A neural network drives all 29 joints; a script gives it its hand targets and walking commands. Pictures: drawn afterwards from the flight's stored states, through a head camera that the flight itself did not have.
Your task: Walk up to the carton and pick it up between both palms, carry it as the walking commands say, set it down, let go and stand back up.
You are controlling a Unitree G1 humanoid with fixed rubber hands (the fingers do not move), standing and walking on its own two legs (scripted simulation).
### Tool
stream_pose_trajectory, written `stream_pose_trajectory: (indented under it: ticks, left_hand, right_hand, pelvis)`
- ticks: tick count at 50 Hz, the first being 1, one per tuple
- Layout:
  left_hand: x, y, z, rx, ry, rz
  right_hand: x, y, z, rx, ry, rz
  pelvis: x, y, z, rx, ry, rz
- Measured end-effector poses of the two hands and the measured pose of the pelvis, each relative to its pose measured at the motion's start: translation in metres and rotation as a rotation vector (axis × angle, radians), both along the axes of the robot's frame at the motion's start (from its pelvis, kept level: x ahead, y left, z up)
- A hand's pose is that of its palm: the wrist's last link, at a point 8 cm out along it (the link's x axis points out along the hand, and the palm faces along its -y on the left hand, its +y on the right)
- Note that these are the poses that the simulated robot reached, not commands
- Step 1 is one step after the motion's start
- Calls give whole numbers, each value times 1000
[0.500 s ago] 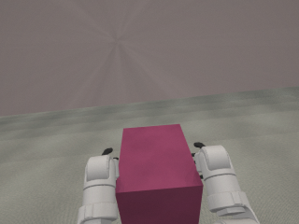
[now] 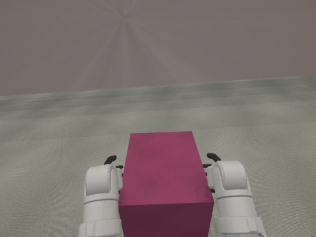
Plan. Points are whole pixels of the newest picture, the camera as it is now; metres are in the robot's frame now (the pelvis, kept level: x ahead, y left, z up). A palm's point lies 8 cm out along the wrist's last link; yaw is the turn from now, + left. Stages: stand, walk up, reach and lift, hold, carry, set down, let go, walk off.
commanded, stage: carry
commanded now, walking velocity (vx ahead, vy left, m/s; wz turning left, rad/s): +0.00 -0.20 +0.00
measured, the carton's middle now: (163, 186) +0.31 +0.02 +0.04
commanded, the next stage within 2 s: none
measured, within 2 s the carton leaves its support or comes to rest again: neither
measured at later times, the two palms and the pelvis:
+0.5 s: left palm (147, 217) +0.15 +0.05 +0.12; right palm (288, 218) +0.15 -0.22 +0.12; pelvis -0.12 -0.09 +0.00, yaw +2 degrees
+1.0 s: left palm out of the picture +0.08 -0.04 +0.13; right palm out of the picture +0.09 -0.31 +0.12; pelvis -0.21 -0.19 +0.01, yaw +4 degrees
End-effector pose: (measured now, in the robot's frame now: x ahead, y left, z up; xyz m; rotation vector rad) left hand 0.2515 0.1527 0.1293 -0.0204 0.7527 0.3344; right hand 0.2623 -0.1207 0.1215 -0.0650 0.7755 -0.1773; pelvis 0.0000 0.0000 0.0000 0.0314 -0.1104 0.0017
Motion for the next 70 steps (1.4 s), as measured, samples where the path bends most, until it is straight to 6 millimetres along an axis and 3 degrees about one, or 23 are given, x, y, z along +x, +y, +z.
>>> stream_pose_trajectory:
  ticks: [5,11,18,25,32,39,54,59,70]
  left_hand:
    - [-15,-25,5,-9,1,-39]
    - [-43,-42,1,-18,-8,-51]
    - [-73,-70,3,17,-61,3]
    - [-98,-103,-5,-17,12,-30]
    - [-118,-123,-5,-26,-18,-35]
    - [-141,-149,1,10,-63,15]
    - [-192,-200,-4,-17,-9,14]
    - [-207,-222,7,13,-98,32]
    - [-242,-273,-11,-30,-5,-21]
  right_hand:
    - [-28,-25,7,-9,-1,-44]
    - [-59,-42,6,-7,-11,-62]
    - [-74,-69,-2,33,-62,-18]
    - [-110,-104,-4,2,7,-46]
    - [-132,-124,0,2,-23,-59]
    - [-141,-148,-6,41,-66,-12]
    - [-193,-201,-3,23,-13,-15]
    - [-203,-222,-2,55,-99,0]
    - [-253,-274,-7,17,-11,-55]
  pelvis:
    - [-26,-15,7,-5,24,37]
    - [-60,-30,6,-19,30,31]
    - [-91,-67,-7,0,41,-1]
    - [-121,-95,4,2,50,29]
    - [-149,-114,6,-12,77,38]
    - [-167,-150,-2,7,69,29]
    - [-224,-203,13,1,118,58]
    - [-237,-227,-1,10,95,39]
    - [-286,-267,11,-4,141,42]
